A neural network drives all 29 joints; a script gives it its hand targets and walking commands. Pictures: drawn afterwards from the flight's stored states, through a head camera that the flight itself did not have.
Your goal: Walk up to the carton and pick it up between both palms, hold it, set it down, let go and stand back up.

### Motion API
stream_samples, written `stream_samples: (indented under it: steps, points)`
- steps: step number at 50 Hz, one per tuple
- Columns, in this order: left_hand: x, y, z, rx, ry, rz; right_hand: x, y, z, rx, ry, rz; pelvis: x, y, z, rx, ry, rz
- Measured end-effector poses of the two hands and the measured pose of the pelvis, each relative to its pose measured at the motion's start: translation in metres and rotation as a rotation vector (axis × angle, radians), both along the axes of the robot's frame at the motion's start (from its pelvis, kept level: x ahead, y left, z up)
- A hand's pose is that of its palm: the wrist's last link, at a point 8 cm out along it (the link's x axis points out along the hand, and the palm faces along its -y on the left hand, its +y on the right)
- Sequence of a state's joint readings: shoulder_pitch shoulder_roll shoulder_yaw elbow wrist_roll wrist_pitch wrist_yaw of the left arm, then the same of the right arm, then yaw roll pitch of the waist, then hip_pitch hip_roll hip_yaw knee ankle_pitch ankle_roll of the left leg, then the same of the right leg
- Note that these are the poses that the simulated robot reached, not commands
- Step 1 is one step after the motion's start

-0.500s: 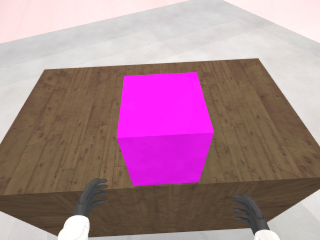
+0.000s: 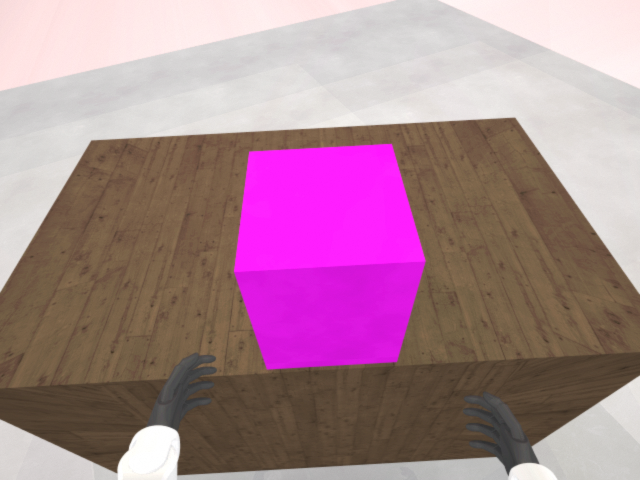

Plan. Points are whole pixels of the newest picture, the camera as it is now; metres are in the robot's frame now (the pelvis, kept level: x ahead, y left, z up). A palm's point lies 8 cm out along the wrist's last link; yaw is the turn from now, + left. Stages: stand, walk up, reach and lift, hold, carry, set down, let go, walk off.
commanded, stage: let go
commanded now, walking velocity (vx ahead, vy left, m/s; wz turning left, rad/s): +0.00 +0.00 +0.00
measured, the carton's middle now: (326, 261) +0.40 +0.00 +0.03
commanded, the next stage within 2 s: stand in 0.08 s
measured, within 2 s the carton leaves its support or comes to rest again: neither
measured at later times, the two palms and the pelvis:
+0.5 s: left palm (165, 425) +0.20 +0.21 -0.03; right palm out of the picture +0.11 -0.25 -0.10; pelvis +0.00 +0.00 -0.01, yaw +0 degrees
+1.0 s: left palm (165, 426) +0.20 +0.21 -0.03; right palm out of the picture +0.11 -0.26 -0.10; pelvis +0.00 +0.00 -0.01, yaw +0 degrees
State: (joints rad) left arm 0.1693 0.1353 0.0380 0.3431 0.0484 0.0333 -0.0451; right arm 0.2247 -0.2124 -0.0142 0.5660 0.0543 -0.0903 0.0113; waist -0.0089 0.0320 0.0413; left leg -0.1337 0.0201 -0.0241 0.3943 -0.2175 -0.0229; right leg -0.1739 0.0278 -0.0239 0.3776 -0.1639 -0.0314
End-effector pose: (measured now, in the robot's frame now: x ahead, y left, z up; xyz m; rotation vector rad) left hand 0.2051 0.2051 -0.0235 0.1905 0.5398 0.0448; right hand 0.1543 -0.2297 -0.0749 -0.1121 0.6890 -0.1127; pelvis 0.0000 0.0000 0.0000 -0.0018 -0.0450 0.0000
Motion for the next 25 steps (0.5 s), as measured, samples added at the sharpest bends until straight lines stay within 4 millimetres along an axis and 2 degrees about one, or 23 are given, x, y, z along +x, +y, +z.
stream_samples:
  steps: [5, 14, 20, 25]
  points:
    - [0.000, 0.000, 0.000, 0.001, -0.004, -0.004, -0.002, -0.002, -0.002, -0.007, 0.013, 0.001, 0.000, 0.000, -0.001, 0.000, -0.004, 0.000]
    - [-0.004, 0.002, -0.005, -0.008, -0.061, -0.021, -0.031, -0.023, -0.015, -0.069, 0.149, -0.022, -0.001, -0.001, -0.004, 0.001, -0.016, -0.001]
    - [-0.005, 0.004, -0.007, -0.018, -0.086, -0.031, -0.046, -0.024, -0.020, -0.082, 0.201, -0.034, -0.002, 0.002, -0.005, -0.003, -0.011, -0.001]
    - [-0.006, 0.006, -0.009, -0.027, -0.103, -0.043, -0.049, -0.023, -0.020, -0.088, 0.217, -0.037, -0.002, 0.004, -0.007, -0.005, -0.011, -0.002]
